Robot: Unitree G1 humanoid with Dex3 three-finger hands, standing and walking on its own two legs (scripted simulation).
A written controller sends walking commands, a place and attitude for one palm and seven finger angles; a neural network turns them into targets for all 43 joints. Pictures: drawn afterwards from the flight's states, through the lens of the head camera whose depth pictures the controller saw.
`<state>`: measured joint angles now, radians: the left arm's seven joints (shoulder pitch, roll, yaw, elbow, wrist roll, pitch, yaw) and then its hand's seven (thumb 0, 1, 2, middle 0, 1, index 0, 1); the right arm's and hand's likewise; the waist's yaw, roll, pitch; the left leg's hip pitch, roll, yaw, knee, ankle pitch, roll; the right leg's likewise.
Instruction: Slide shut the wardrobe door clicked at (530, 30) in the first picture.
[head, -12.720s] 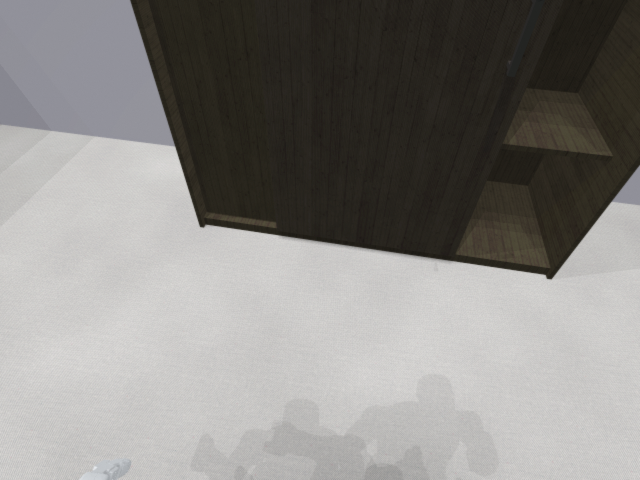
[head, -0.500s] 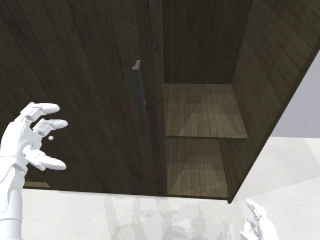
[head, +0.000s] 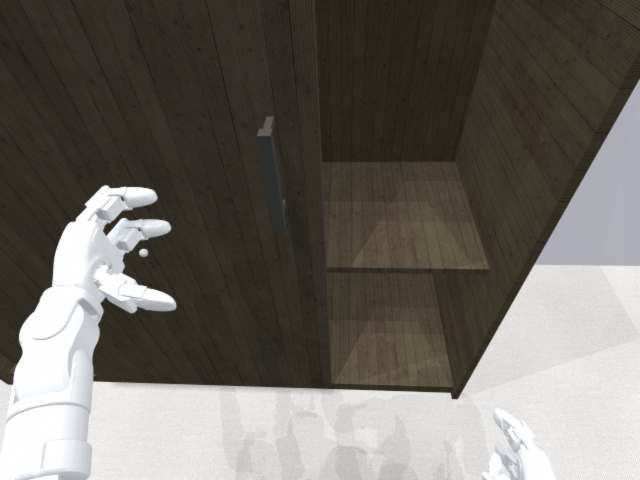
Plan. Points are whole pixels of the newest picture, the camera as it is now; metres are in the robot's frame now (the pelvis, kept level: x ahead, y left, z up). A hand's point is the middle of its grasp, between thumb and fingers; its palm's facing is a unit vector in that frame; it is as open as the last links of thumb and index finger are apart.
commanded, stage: move the hooked fingers beside the handle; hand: left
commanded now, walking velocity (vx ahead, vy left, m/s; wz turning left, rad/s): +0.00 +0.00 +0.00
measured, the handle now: (274, 176) +0.50 +0.11 +0.13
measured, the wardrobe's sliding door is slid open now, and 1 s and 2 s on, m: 0.38 0.38 0.38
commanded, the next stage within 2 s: feel for the door with the fingertips in 1.80 s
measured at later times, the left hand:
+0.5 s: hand (188, 220) +0.38 +0.20 +0.14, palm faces +0.07 -1.00 -0.02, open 14.0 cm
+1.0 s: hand (227, 193) +0.45 +0.17 +0.14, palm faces +0.04 -1.00 -0.01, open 14.0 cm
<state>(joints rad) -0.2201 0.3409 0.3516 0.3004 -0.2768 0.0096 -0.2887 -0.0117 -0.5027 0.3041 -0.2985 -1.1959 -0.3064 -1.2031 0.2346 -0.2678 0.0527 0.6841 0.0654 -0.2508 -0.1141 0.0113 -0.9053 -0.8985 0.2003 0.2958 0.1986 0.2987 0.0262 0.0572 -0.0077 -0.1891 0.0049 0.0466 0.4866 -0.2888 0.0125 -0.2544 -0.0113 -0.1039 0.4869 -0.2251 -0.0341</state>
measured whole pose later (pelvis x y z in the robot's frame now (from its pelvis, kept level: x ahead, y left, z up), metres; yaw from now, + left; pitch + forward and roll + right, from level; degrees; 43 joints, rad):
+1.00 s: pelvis +0.00 +0.01 +0.00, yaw -1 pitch +5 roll +0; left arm -0.70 0.31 0.26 0.84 -0.17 -0.14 -0.14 -0.01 -0.50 0.30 -0.30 -1.20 -0.30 -1.20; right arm 0.32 -0.27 0.03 0.73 0.05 -0.14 -0.06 0.01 -0.91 -0.90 0.20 0.30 0.20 0.30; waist -0.04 0.04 -0.02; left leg -0.30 0.01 0.07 0.52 -0.30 0.02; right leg -0.37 -0.01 -0.08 0.50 -0.22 -0.03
